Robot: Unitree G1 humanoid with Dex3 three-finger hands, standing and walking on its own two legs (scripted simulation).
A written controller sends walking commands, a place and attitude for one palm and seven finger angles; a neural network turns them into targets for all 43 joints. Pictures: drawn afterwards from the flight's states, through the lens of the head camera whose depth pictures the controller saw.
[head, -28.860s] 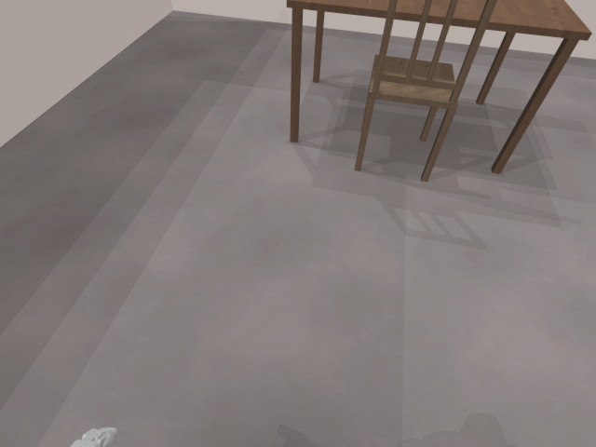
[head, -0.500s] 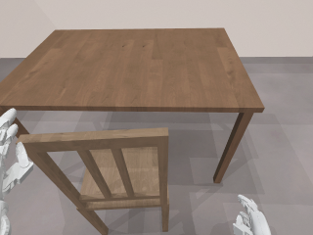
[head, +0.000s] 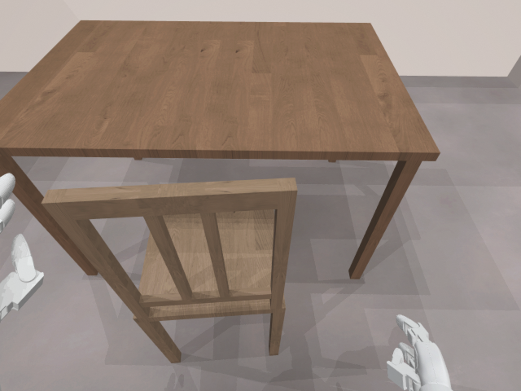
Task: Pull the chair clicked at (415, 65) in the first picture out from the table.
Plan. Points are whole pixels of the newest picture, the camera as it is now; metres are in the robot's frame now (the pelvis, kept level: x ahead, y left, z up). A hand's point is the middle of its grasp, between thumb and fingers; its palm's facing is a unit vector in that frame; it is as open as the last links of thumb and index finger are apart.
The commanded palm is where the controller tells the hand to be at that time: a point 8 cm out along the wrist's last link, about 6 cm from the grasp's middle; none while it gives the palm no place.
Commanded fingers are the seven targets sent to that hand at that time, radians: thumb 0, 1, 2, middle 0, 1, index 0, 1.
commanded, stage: step back with the hand held close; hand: left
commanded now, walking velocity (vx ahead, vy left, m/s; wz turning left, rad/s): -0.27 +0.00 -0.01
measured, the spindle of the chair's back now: (172, 261) +0.35 +0.21 -0.07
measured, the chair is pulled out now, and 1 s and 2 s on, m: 0.16 0.16 0.16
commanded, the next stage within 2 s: stop stepping back and stand still in 0.94 s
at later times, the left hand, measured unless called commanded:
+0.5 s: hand (1, 310) +0.16 +0.27 +0.17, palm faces +0.47 -0.73 -0.49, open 7.4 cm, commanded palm +0.09 +0.31 +0.18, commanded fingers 0.00 0.90 0.90 -0.20 -0.30 -0.20 -0.30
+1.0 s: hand out of the picture +0.10 +0.25 +0.17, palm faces +0.40 -0.83 -0.39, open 7.4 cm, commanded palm +0.04 +0.29 +0.18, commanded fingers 0.00 0.90 0.90 -0.20 -0.30 -0.20 -0.30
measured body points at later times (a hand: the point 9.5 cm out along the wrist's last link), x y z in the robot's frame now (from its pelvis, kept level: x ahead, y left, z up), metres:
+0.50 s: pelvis -0.04 +0.00 -0.02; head -0.02 +0.02 +0.43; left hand +0.13 +0.31 +0.19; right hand +0.15 -0.23 -0.09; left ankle +0.06 +0.10 -0.73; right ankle +0.01 -0.13 -0.73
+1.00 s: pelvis -0.12 +0.00 -0.01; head -0.09 +0.03 +0.44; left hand +0.07 +0.30 +0.19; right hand +0.09 -0.22 -0.07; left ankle +0.02 +0.10 -0.73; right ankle -0.19 -0.12 -0.73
